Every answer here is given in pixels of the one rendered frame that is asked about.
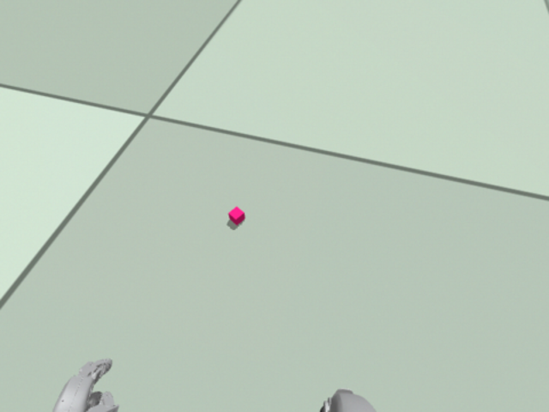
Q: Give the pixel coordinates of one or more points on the left robot hand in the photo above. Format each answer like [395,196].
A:
[77,395]

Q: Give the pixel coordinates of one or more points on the small box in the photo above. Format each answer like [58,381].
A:
[236,215]

